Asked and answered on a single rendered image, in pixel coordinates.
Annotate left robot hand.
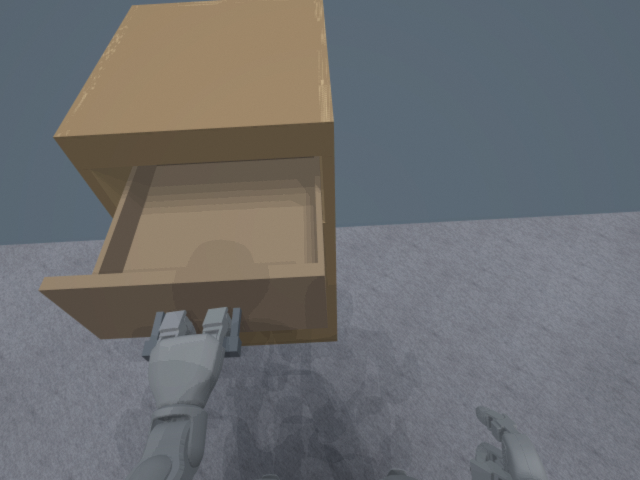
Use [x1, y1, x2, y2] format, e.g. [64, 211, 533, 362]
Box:
[148, 307, 232, 409]

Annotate drawer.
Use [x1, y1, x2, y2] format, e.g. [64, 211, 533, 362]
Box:
[38, 156, 328, 339]

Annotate robot left forearm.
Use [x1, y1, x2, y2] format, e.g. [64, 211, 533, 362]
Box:
[125, 404, 208, 480]

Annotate handle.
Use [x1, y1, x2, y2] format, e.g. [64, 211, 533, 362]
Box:
[142, 308, 242, 361]

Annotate right robot hand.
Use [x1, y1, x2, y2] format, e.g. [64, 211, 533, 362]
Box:
[470, 406, 548, 480]

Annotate robot right shin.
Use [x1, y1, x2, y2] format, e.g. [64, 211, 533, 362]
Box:
[386, 469, 407, 477]

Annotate cabinet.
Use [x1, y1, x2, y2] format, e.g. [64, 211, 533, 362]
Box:
[53, 0, 337, 346]

